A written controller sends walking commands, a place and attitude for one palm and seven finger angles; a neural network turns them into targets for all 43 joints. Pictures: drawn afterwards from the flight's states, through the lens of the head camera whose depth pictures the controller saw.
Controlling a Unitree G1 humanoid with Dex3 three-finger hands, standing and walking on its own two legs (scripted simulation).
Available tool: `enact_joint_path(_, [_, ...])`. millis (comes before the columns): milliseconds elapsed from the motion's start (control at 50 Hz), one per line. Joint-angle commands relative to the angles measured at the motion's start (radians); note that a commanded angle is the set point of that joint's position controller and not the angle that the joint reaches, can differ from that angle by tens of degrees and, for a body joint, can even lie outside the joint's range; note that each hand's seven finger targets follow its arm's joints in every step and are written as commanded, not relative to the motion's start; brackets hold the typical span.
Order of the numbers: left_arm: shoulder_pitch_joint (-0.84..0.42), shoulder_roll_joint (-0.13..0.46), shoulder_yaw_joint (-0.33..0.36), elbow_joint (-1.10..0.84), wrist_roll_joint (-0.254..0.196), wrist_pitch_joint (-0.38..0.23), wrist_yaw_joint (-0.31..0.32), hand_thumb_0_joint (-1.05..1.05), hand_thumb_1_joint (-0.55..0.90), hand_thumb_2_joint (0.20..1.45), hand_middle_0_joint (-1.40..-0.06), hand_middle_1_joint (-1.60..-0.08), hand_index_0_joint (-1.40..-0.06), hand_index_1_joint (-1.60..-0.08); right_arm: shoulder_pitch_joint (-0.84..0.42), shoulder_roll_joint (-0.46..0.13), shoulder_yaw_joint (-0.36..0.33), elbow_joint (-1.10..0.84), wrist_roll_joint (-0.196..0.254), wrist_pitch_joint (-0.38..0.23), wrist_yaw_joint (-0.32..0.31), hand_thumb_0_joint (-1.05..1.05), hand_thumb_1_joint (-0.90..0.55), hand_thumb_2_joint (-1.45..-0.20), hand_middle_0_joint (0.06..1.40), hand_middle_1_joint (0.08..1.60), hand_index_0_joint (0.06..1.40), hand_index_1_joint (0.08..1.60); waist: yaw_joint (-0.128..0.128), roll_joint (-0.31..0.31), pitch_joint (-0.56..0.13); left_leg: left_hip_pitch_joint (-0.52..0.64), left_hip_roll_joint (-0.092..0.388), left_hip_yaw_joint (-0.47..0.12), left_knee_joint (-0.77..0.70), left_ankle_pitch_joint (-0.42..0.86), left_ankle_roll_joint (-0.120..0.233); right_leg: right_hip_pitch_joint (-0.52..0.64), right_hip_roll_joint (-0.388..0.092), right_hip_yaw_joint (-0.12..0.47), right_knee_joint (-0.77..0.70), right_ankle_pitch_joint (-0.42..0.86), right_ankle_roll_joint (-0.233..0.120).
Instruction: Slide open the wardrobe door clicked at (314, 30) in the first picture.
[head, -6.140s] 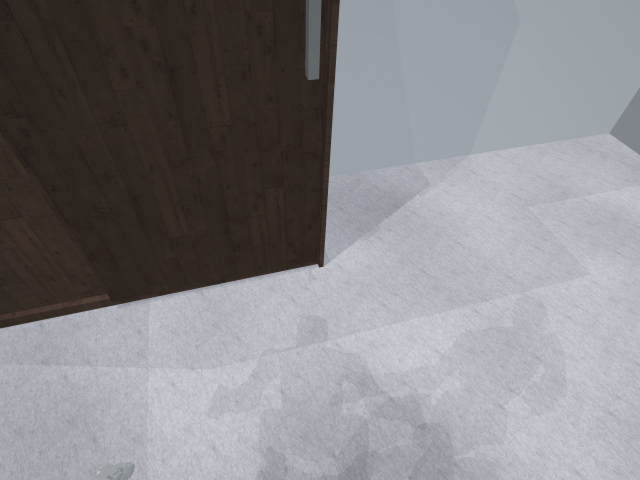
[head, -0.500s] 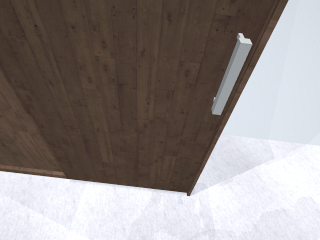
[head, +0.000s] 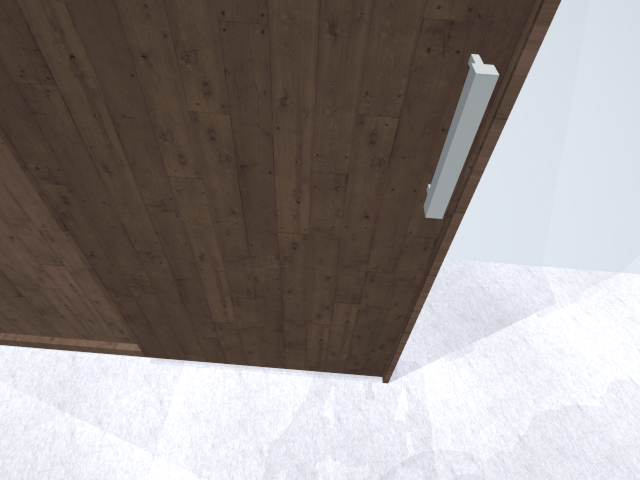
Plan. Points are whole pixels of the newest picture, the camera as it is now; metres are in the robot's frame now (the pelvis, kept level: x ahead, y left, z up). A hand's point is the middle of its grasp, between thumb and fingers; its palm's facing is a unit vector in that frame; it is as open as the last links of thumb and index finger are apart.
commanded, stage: look again from close up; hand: right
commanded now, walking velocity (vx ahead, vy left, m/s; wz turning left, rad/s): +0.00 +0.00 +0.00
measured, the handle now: (452, 143) +0.53 -0.15 +0.17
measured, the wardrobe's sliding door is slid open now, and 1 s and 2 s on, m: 0.00 0.00 0.00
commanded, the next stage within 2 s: shuffle to correct the standing spot in 0.32 s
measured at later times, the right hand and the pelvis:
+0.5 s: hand out of the picture +0.00 -0.19 -0.17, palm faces +0.02 +0.98 -0.21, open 7.4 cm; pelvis +0.00 -0.01 +0.00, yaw +0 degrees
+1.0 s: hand out of the picture +0.14 -0.20 -0.18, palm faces +0.02 +0.98 -0.22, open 7.3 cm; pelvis +0.09 -0.01 -0.01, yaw -2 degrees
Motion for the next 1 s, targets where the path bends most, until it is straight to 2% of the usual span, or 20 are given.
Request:
enact_joint_path(0, [0.066,0.082,0.017,-0.02,0.003,-0.014,0.002,0.0,0.9,0.9,-0.2,-0.3,-0.2,-0.3,0.047,-0.133,-0.029,-0.028,0.0,-0.017,-0.01,0.0,-0.9,-0.9,0.2,0.3,0.2,0.3,0.0,0.025,0.053,-0.014,0.157,-0.169,-0.118,0.157,0.0,-0.074,-0.069,0.063,-0.058,0.101,-0.035])
enact_joint_path(220, [0.065,0.092,0.019,-0.023,0.004,-0.017,0.0,0.0,0.9,0.9,-0.2,-0.3,-0.2,-0.3,0.034,-0.138,-0.032,-0.035,-0.001,-0.015,-0.007,0.0,-0.9,-0.9,0.2,0.3,0.2,0.3,-0.005,0.018,0.066,-0.025,0.151,-0.161,-0.124,0.079,-0.002,-0.093,-0.071,0.075,-0.076,0.099,-0.04])
enact_joint_path(340, [0.063,0.098,0.02,-0.025,0.003,-0.019,0.001,0.0,0.9,0.9,-0.2,-0.3,-0.2,-0.3,0.026,-0.147,-0.032,-0.037,-0.002,-0.016,-0.006,0.0,-0.9,-0.9,0.2,0.3,0.2,0.3,-0.004,0.023,0.03,0.005,0.152,-0.151,-0.1,0.167,-0.003,-0.078,-0.078,0.079,-0.072,0.141,-0.041])
enact_joint_path(400, [0.052,0.11,0.021,-0.026,0.004,-0.02,0.001,0.0,0.9,0.9,-0.2,-0.3,-0.2,-0.3,0.017,-0.15,-0.034,-0.038,-0.001,-0.014,-0.005,0.0,-0.9,-0.9,0.2,0.3,0.2,0.3,-0.006,0.015,0.041,-0.007,0.151,-0.146,-0.098,0.14,-0.003,-0.083,-0.081,0.083,-0.082,0.133,-0.042])
enact_joint_path(440, [0.086,0.067,0.014,-0.013,0.009,-0.012,-0.003,0.0,0.9,0.9,-0.2,-0.3,-0.2,-0.3,0.051,-0.112,-0.029,-0.026,-0.007,-0.003,-0.005,0.0,-0.9,-0.9,0.2,0.3,0.2,0.3,-0.008,0.033,0.038,-0.006,0.142,-0.147,-0.096,-0.047,-0.002,-0.096,-0.068,0.07,-0.059,0.011,-0.045])
enact_joint_path(500, [0.079,0.067,0.016,-0.027,0.017,-0.003,-0.011,0.0,0.9,0.9,-0.2,-0.3,-0.2,-0.3,0.079,-0.13,-0.042,-0.028,-0.009,0.006,0.002,0.0,-0.9,-0.9,0.2,0.3,0.2,0.3,-0.019,0.091,0.108,-0.04,0.167,-0.219,-0.156,-0.323,0.027,-0.197,-0.027,0.033,0.01,-0.141,-0.047])
enact_joint_path(580, [0.073,0.047,0.021,-0.051,0.016,-0.008,-0.017,0.0,0.9,0.9,-0.2,-0.3,-0.2,-0.3,0.126,-0.158,-0.066,-0.036,-0.01,0.002,0.002,0.0,-0.9,-0.9,0.2,0.3,0.2,0.3,-0.021,0.133,0.132,-0.053,0.256,-0.332,-0.236,-0.404,0.098,-0.258,-0.014,-0.017,0.19,-0.136,-0.043])
enact_joint_path(620, [0.085,0.039,0.021,-0.057,0.016,-0.015,-0.02,0.0,0.9,0.9,-0.2,-0.3,-0.2,-0.3,0.119,-0.148,-0.07,-0.042,-0.012,-0.006,0.003,0.0,-0.9,-0.9,0.2,0.3,0.2,0.3,-0.005,0.11,0.142,-0.095,0.256,-0.308,-0.21,-0.326,0.109,-0.218,-0.027,-0.019,0.165,-0.126,-0.045])
enact_joint_path(660, [0.158,0.032,0.021,-0.03,0.013,-0.026,-0.02,0.0,0.9,0.9,-0.2,-0.3,-0.2,-0.3,0.081,-0.125,-0.067,-0.055,-0.011,-0.006,0.008,0.0,-0.9,-0.9,0.2,0.3,0.2,0.3,0.027,0.029,0.146,-0.164,0.179,-0.183,-0.072,-0.22,0.077,-0.104,-0.036,-0.007,0.044,-0.073,-0.056])
enact_joint_path(680, [0.219,0.057,0.024,-0.01,0.014,-0.036,-0.015,0.0,0.9,0.9,-0.2,-0.3,-0.2,-0.3,0.065,-0.097,-0.061,-0.062,-0.011,-0.007,0.013,0.0,-0.9,-0.9,0.2,0.3,0.2,0.3,0.046,-0.083,0.124,-0.214,0.104,-0.091,0.073,-0.143,0.038,-0.018,-0.097,0.086,-0.025,0.032,-0.084])
enact_joint_path(700, [0.31,0.113,0.038,0.023,0.02,-0.043,-0.005,0.0,0.9,0.9,-0.2,-0.3,-0.2,-0.3,0.032,-0.066,-0.055,-0.078,-0.011,-0.011,0.016,0.0,-0.9,-0.9,0.2,0.3,0.2,0.3,0.076,-0.249,0.09,-0.324,0.028,0.022,0.303,-0.136,-0.005,0.089,-0.238,0.282,-0.093,0.193,-0.158])
enact_joint_path(720, [0.366,0.135,0.041,0.04,0.025,-0.043,0.008,0.0,0.9,0.9,-0.2,-0.3,-0.2,-0.3,-0.036,-0.067,-0.048,-0.106,-0.014,-0.016,0.015,0.0,-0.9,-0.9,0.2,0.3,0.2,0.3,0.103,-0.307,0.123,-0.504,0.004,0.027,0.487,-0.317,-0.019,0.188,-0.339,0.419,-0.142,0.464,-0.244])
enact_joint_path(740, [0.391,0.121,0.035,0.042,0.024,-0.044,0.015,0.0,0.9,0.9,-0.2,-0.3,-0.2,-0.3,-0.08,-0.088,-0.055,-0.122,-0.018,-0.018,0.014,0.0,-0.9,-0.9,0.2,0.3,0.2,0.3,0.109,-0.248,0.137,-0.586,0.044,-0.027,0.618,-0.338,-0.015,0.234,-0.374,0.422,-0.11,0.69,-0.288])
enact_joint_path(760, [0.383,0.097,0.028,0.035,0.024,-0.051,0.019,0.0,0.9,0.9,-0.2,-0.3,-0.2,-0.3,-0.088,-0.085,-0.061,-0.122,-0.017,-0.018,0.017,0.0,-0.9,-0.9,0.2,0.3,0.2,0.3,0.097,-0.132,0.132,-0.605,0.075,-0.054,0.692,-0.305,-0.011,0.217,-0.381,0.381,-0.088,0.759,-0.295])
enact_joint_path(800, [0.314,0.096,0.024,0.006,0.024,-0.057,0.022,0.0,0.9,0.9,-0.2,-0.3,-0.2,-0.3,-0.094,-0.043,-0.056,-0.122,-0.013,-0.012,0.023,0.0,-0.9,-0.9,0.2,0.3,0.2,0.3,0.063,-0.055,0.124,-0.575,0.102,-0.063,0.715,-0.243,-0.023,0.159,-0.331,0.286,-0.085,0.763,-0.263])
enact_joint_path(840, [0.267,0.084,0.021,-0.009,0.023,-0.057,0.029,0.0,0.9,0.9,-0.2,-0.3,-0.2,-0.3,-0.099,-0.016,-0.05,-0.13,-0.008,-0.001,0.027,0.0,-0.9,-0.9,0.2,0.3,0.2,0.3,0.039,-0.077,0.114,-0.509,0.099,-0.041,0.627,-0.181,-0.037,0.108,-0.263,0.182,-0.082,0.843,-0.209])
enact_joint_path(880, [0.22,0.087,0.02,-0.022,0.021,-0.051,0.032,0.0,0.9,0.9,-0.2,-0.3,-0.2,-0.3,-0.095,-0.002,-0.047,-0.13,-0.002,0.014,0.022,0.0,-0.9,-0.9,0.2,0.3,0.2,0.3,0.017,-0.132,0.095,-0.361,0.084,-0.013,0.459,-0.082,-0.045,0.029,-0.201,0.08,-0.062,0.894,-0.157])
enact_joint_path(920, [0.199,0.118,0.032,-0.027,0.014,-0.041,0.031,0.0,0.9,0.9,-0.2,-0.3,-0.2,-0.3,-0.078,-0.032,-0.051,-0.124,0.001,0.016,0.018,0.0,-0.9,-0.9,0.2,0.3,0.2,0.3,0.004,-0.172,0.064,-0.239,0.049,0.024,0.317,-0.028,-0.043,0.02,-0.181,0.062,-0.025,0.913,-0.137])
enact_joint_path(960, [0.194,0.144,0.05,-0.039,0.004,-0.029,0.027,0.0,0.9,0.9,-0.2,-0.3,-0.2,-0.3,-0.005,-0.075,-0.063,-0.115,-0.004,0.009,0.014,0.0,-0.9,-0.9,0.2,0.3,0.2,0.3,-0.029,-0.123,0.008,-0.109,0.033,0.04,0.133,0.115,-0.048,0.031,-0.168,0.065,0.052,0.862,-0.115])
enact_joint_path(980, [0.195,0.154,0.062,-0.046,-0.003,-0.024,0.023,0.0,0.9,0.9,-0.2,-0.3,-0.2,-0.3,0.038,-0.114,-0.073,-0.107,-0.006,0.0,0.011,0.0,-0.9,-0.9,0.2,0.3,0.2,0.3,-0.05,-0.078,-0.025,-0.01,0.046,0.029,0.044,0.241,-0.05,0.011,-0.152,0.072,0.116,0.764,-0.093])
